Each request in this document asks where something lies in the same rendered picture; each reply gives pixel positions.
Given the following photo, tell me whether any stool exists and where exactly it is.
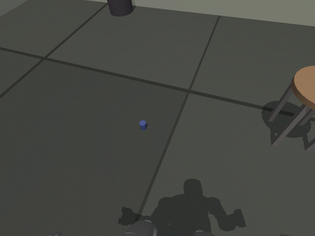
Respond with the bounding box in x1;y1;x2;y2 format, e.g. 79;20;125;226
267;66;315;151

